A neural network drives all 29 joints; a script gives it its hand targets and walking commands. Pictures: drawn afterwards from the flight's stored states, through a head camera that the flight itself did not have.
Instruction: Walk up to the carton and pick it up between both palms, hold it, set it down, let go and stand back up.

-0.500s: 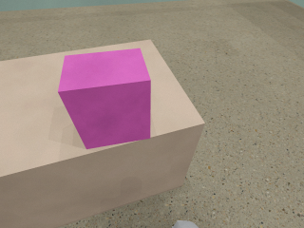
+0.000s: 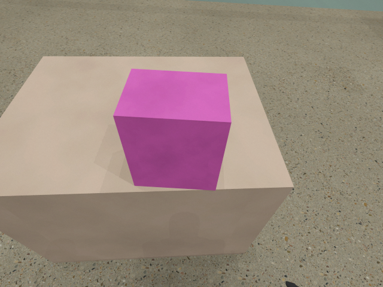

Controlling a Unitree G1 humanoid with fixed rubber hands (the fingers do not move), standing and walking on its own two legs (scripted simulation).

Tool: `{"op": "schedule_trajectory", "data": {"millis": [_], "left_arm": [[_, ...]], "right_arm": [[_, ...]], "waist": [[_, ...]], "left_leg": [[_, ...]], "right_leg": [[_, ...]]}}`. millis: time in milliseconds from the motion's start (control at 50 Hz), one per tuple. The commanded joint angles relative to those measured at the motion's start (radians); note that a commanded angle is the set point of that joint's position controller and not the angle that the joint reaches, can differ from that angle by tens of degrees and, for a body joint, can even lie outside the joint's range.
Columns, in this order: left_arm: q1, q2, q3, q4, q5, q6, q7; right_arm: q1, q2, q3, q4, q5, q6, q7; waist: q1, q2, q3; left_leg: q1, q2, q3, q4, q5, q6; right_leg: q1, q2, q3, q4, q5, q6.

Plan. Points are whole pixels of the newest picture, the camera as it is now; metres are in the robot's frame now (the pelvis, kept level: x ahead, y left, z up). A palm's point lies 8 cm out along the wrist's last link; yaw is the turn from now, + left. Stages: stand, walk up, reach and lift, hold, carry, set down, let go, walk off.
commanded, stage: walk up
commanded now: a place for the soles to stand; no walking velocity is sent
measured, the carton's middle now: (176, 134) +0.45 +0.04 +0.04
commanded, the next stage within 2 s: none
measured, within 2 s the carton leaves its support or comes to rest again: neither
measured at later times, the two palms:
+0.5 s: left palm out of the picture +0.05 +0.26 -0.14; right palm out of the picture +0.07 -0.24 -0.13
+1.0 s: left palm out of the picture +0.00 +0.31 -0.14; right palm out of the picture +0.11 -0.17 -0.13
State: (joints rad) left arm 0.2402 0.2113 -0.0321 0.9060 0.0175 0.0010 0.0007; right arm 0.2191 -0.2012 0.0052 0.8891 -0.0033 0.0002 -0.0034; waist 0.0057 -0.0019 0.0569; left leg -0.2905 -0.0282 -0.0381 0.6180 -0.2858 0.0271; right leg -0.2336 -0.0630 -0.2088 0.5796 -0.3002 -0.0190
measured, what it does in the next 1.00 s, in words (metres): shifts its weight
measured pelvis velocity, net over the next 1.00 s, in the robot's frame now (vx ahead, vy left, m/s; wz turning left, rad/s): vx -0.03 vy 0.05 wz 0.10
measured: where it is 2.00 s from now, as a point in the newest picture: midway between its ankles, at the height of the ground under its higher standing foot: outside the picture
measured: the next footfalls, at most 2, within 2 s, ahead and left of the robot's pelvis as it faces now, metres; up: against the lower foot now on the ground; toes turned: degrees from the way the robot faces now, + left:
right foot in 1.90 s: +0.01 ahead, -0.06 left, +0.00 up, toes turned -10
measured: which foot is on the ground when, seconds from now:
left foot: down 0.00-1.00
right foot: down 0.00-1.00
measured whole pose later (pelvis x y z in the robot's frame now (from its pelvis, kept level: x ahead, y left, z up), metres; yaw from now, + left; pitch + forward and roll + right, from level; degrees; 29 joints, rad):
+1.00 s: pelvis -0.03 +0.05 -0.02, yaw +6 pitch -3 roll +0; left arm 0.25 0.25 0.02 0.85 0.01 0.02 0.02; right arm 0.13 -0.19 0.00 0.82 -0.03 0.05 -0.02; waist 0.01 -0.02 0.14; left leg -0.36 0.00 0.08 0.73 -0.31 0.05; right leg -0.28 -0.01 -0.01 0.75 -0.45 -0.02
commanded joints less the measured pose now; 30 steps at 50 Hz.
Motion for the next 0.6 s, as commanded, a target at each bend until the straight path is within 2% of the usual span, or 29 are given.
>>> {"op": "schedule_trajectory", "data": {"millis": [0,40,80,120,160,200,220,240,280,320,340,360,420,460,480,520,540,560,580], "left_arm": [[0.001,0.157,0.036,-0.061,-0.003,-0.026,0.009],[0.004,0.156,0.039,-0.063,0.003,-0.02,0.008],[-0.01,0.159,0.034,-0.064,0.001,-0.01,0.008],[-0.014,0.162,0.038,-0.062,-0.003,-0.002,0.006],[-0.015,0.172,0.042,-0.059,0.001,0.005,0.007],[-0.021,0.175,0.04,-0.056,0.002,0.009,0.008],[-0.032,0.172,0.037,-0.06,0.001,0.011,0.009],[-0.029,0.176,0.039,-0.057,0.002,0.015,0.009],[-0.033,0.174,0.036,-0.056,0.0,0.017,0.007],[-0.031,0.167,0.033,-0.059,0.003,0.02,0.008],[-0.033,0.165,0.032,-0.056,0.005,0.021,0.008],[-0.04,0.163,0.032,-0.058,0.002,0.023,0.009],[-0.015,0.16,0.032,-0.056,0.002,0.021,0.01],[-0.012,0.167,0.037,-0.053,0.004,0.017,0.01],[-0.007,0.175,0.038,-0.053,0.005,0.015,0.011],[0.004,0.203,0.048,-0.047,0.006,0.017,0.015],[0.009,0.212,0.054,-0.044,0.01,0.017,0.018],[0.004,0.219,0.053,-0.04,0.01,0.02,0.02],[-0.008,0.247,0.083,-0.053,0.004,0.02,0.037]], "right_arm": [[0.066,-0.143,-0.032,-0.035,-0.005,-0.023,-0.003],[0.063,-0.14,-0.027,-0.035,-0.006,-0.025,-0.006],[0.044,-0.146,-0.026,-0.04,0.0,-0.023,-0.011],[0.046,-0.155,-0.028,-0.036,0.002,-0.019,-0.012],[0.053,-0.157,-0.031,-0.034,-0.001,-0.017,-0.013],[0.054,-0.17,-0.033,-0.038,-0.001,-0.016,-0.013],[0.056,-0.17,-0.031,-0.036,0.005,-0.016,-0.013],[0.069,-0.169,-0.034,-0.036,0.002,-0.015,-0.016],[0.082,-0.176,-0.036,-0.036,0.006,-0.017,-0.016],[0.081,-0.187,-0.036,-0.039,0.004,-0.016,-0.017],[0.078,-0.188,-0.037,-0.045,0.01,-0.015,-0.018],[0.086,-0.189,-0.037,-0.046,0.011,-0.014,-0.02],[0.076,-0.197,-0.032,-0.054,0.01,-0.012,-0.023],[0.084,-0.19,-0.031,-0.047,0.01,-0.012,-0.024],[0.089,-0.189,-0.026,-0.046,0.006,-0.01,-0.024],[0.096,-0.181,-0.028,-0.047,0.001,-0.007,-0.026],[0.101,-0.171,-0.027,-0.056,-0.003,-0.005,-0.026],[0.104,-0.164,-0.026,-0.059,-0.005,-0.005,-0.025],[0.033,-0.221,-0.046,-0.087,-0.013,0.012,-0.015]], "waist": [[-0.031,0.007,-0.062],[-0.017,-0.011,-0.106],[-0.018,-0.012,-0.05],[-0.013,-0.01,-0.066],[-0.009,-0.028,-0.064],[-0.009,0.011,-0.059],[-0.014,-0.002,-0.041],[-0.016,0.006,-0.044],[-0.014,0.011,-0.064],[-0.007,0.049,-0.051],[-0.008,0.04,-0.048],[-0.012,0.072,-0.051],[0.003,0.088,-0.059],[0.0,0.048,-0.058],[0.001,0.025,-0.057],[-0.001,0.024,-0.055],[-0.004,0.013,-0.055],[-0.002,-0.01,-0.047],[0.017,-0.006,0.01]], "left_leg": [[0.018,0.087,-0.132,-0.072,0.309,0.041],[0.012,0.081,-0.127,-0.053,0.307,0.042],[-0.009,0.083,-0.132,-0.06,0.313,0.042],[-0.032,0.073,-0.139,-0.055,0.31,0.038],[-0.035,0.065,-0.14,-0.046,0.267,0.037],[-0.049,0.066,-0.159,-0.06,0.264,0.042],[-0.086,0.064,-0.176,-0.06,0.265,0.041],[-0.074,0.06,-0.171,-0.06,0.26,0.04],[-0.079,0.065,-0.204,-0.073,0.275,0.05],[-0.113,0.069,-0.228,-0.102,0.258,0.051],[-0.131,0.073,-0.258,-0.118,0.248,0.062],[-0.144,0.077,-0.276,-0.146,0.23,0.062],[-0.168,0.079,-0.314,-0.158,0.225,0.067],[-0.171,0.066,-0.282,-0.126,0.237,0.054],[-0.184,0.05,-0.252,-0.085,0.234,0.043],[-0.177,0.024,-0.183,0.002,0.213,0.026],[-0.171,0.017,-0.138,0.045,0.178,0.013],[-0.17,0.014,-0.124,0.071,0.152,0.007],[-0.228,0.008,-0.089,0.207,0.146,-0.009]], "right_leg": [[0.034,-0.146,0.178,-0.173,0.102,-0.07],[0.084,-0.157,0.16,-0.167,0.119,-0.076],[0.053,-0.155,0.129,-0.166,0.108,-0.074],[0.078,-0.147,0.121,-0.161,0.056,-0.077],[0.067,-0.165,0.122,-0.177,-0.004,-0.085],[0.071,-0.16,0.1,-0.157,-0.023,-0.081],[0.083,-0.149,0.103,-0.157,-0.024,-0.079],[0.076,-0.163,0.1,-0.146,-0.032,-0.081],[0.103,-0.138,0.086,-0.127,-0.032,-0.079],[0.122,-0.115,0.073,-0.095,-0.042,-0.071],[0.131,-0.099,0.066,-0.085,-0.052,-0.064],[0.145,-0.089,0.065,-0.073,-0.076,-0.061],[0.176,-0.074,0.079,-0.076,-0.078,-0.056],[0.189,-0.094,0.089,-0.1,-0.043,-0.066],[0.196,-0.121,0.102,-0.123,-0.048,-0.078],[0.178,-0.209,0.133,-0.167,-0.041,-0.114],[0.156,-0.257,0.139,-0.192,-0.039,-0.132],[0.145,-0.286,0.14,-0.211,-0.01,-0.146],[0.139,-0.379,0.188,-0.192,0.264,-0.212]]}}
